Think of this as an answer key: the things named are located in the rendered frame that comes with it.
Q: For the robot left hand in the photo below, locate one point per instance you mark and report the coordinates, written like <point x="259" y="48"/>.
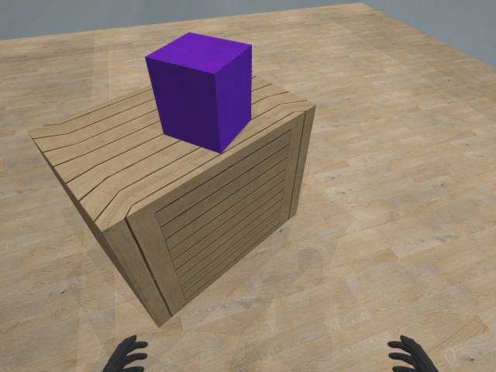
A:
<point x="119" y="358"/>

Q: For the carton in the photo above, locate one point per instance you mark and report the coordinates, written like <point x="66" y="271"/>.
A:
<point x="202" y="87"/>

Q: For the robot right hand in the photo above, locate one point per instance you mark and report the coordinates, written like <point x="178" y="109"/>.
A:
<point x="418" y="359"/>

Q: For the pedestal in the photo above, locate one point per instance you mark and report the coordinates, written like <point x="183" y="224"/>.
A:
<point x="173" y="217"/>

